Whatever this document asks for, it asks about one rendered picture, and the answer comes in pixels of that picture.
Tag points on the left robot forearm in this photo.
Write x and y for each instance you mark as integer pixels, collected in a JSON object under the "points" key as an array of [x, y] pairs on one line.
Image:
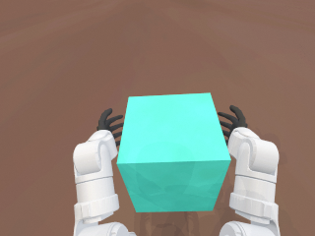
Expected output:
{"points": [[96, 198]]}

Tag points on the robot left hand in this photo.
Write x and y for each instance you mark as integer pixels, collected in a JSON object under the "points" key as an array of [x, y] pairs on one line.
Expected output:
{"points": [[103, 124]]}

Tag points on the robot right hand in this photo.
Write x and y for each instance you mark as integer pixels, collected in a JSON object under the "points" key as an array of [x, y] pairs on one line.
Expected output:
{"points": [[239, 122]]}

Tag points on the robot right upper arm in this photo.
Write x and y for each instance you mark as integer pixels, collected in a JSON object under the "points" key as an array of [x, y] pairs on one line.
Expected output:
{"points": [[237, 228]]}

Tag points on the robot left upper arm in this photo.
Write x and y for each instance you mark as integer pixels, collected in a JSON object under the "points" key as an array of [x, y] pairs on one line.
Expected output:
{"points": [[106, 229]]}

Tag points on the carton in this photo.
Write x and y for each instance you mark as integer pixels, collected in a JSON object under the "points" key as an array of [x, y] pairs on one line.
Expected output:
{"points": [[172, 154]]}

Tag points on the right robot forearm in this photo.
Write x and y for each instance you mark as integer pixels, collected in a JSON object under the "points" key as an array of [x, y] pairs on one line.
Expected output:
{"points": [[256, 171]]}

